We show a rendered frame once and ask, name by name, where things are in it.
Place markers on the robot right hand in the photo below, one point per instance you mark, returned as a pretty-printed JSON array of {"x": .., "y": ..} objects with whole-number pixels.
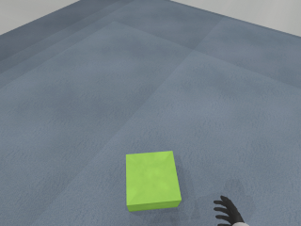
[{"x": 233, "y": 216}]

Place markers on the carton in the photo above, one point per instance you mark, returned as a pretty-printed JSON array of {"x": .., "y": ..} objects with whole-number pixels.
[{"x": 151, "y": 181}]

